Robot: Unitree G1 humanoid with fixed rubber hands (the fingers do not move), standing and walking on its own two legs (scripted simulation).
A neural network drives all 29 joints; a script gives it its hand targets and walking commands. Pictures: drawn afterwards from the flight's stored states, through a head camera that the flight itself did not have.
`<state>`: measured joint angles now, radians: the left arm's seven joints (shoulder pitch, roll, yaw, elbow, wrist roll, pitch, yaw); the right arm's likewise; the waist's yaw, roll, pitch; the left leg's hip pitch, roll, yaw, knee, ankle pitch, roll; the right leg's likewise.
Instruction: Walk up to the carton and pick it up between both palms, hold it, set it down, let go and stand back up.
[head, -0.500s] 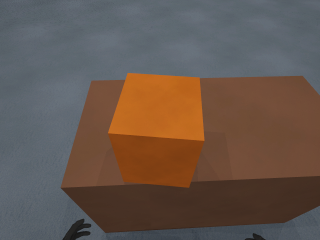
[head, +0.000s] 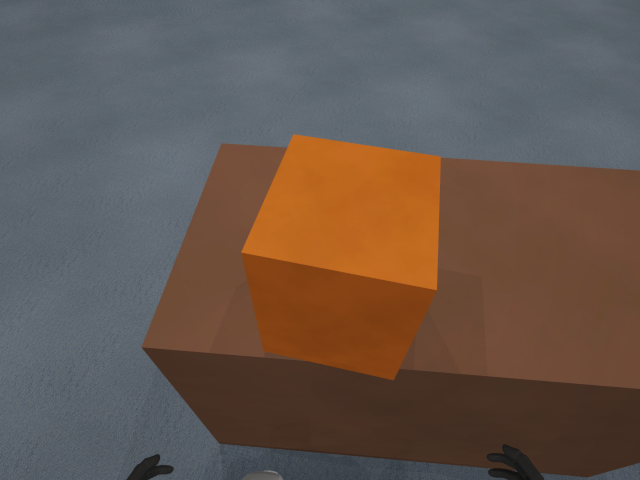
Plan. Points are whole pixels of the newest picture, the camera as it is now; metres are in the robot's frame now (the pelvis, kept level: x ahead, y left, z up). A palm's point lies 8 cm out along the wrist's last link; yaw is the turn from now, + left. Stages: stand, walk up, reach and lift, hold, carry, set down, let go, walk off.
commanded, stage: walk up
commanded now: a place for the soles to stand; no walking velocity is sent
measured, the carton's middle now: (345, 261) +0.39 -0.02 +0.03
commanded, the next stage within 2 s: none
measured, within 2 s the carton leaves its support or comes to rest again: neither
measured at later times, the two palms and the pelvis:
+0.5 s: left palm out of the picture +0.03 +0.26 -0.13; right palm out of the picture +0.06 -0.27 -0.11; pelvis -0.07 -0.01 -0.02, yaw +2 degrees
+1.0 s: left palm out of the picture +0.01 +0.24 -0.10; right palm out of the picture +0.02 -0.26 -0.10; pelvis -0.07 -0.01 +0.01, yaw -1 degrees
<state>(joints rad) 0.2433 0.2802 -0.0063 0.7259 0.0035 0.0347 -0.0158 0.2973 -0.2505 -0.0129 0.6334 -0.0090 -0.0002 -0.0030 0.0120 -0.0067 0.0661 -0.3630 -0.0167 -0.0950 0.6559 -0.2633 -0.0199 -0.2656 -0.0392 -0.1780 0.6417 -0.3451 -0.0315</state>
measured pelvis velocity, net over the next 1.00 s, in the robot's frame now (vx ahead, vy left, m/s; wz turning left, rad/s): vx -0.07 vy -0.01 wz -0.01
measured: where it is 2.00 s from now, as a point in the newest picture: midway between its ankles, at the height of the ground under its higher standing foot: outside the picture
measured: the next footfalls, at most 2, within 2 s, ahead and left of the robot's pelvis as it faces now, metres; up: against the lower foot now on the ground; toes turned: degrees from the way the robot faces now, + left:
right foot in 0.48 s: -0.03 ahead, -0.11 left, +0.00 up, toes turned -7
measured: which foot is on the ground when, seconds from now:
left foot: down 0.00-1.00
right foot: down 0.00-0.26, up 0.28-0.46, down 0.48-1.00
